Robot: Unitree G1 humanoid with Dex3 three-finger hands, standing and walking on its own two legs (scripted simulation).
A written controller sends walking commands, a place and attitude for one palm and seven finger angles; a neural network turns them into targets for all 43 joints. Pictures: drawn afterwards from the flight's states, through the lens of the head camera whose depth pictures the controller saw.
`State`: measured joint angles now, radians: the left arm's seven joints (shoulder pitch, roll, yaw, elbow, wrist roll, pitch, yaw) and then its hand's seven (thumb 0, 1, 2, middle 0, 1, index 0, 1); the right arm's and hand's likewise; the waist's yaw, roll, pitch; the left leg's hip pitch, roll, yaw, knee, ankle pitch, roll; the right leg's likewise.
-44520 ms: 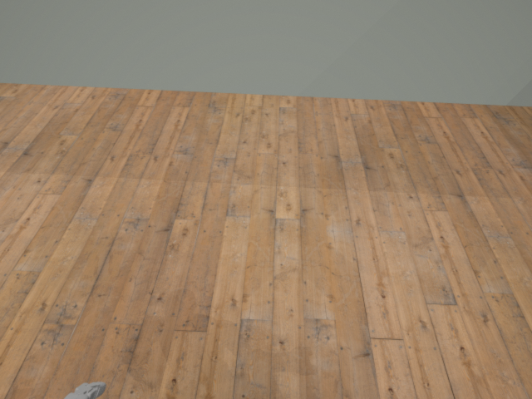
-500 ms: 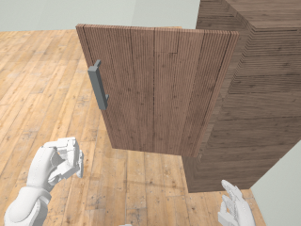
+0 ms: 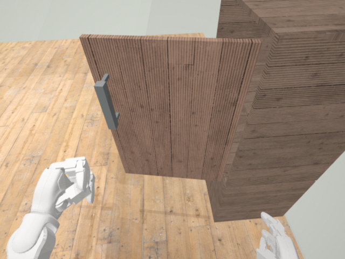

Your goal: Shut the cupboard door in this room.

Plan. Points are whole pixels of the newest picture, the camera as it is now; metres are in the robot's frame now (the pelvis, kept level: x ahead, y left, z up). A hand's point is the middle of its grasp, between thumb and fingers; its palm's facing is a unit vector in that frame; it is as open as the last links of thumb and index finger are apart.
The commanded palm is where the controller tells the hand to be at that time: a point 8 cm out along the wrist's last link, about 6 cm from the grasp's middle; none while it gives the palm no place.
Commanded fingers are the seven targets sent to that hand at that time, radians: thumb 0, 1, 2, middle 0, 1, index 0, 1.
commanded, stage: bring the fist close to the handle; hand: left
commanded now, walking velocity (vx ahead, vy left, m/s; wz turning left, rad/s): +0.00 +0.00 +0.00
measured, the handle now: (109, 102) +0.49 +0.22 +0.11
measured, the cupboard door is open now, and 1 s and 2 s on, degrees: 79 79 77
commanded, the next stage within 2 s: push the door shut along its arc in 1.44 s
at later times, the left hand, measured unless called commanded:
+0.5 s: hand (101, 158) +0.29 +0.18 +0.11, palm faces -0.02 -1.00 -0.05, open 3.1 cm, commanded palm +0.28 +0.23 +0.11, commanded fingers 0.00 0.90 0.90 -1.30 -1.50 -1.30 -1.50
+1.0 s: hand (109, 133) +0.37 +0.18 +0.11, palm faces -0.01 -1.00 -0.04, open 3.1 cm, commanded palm +0.35 +0.23 +0.11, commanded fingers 0.00 0.90 0.90 -1.30 -1.50 -1.30 -1.50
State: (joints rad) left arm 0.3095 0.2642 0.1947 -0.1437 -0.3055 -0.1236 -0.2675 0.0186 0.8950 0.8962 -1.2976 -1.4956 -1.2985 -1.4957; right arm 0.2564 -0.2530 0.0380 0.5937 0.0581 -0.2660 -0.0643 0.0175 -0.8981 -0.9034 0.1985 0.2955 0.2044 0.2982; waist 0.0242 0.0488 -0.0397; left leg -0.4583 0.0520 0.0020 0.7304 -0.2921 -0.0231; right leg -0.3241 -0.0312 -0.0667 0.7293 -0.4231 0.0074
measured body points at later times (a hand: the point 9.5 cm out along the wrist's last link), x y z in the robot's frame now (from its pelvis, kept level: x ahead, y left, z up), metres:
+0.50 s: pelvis +0.00 -0.01 +0.00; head +0.01 -0.03 +0.45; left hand +0.29 +0.24 +0.12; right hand +0.17 -0.25 -0.08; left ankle +0.05 +0.14 -0.71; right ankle -0.02 -0.12 -0.71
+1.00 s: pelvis +0.01 +0.00 +0.00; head +0.03 -0.02 +0.45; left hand +0.36 +0.24 +0.11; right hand +0.16 -0.26 -0.09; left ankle +0.05 +0.14 -0.71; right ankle -0.02 -0.12 -0.71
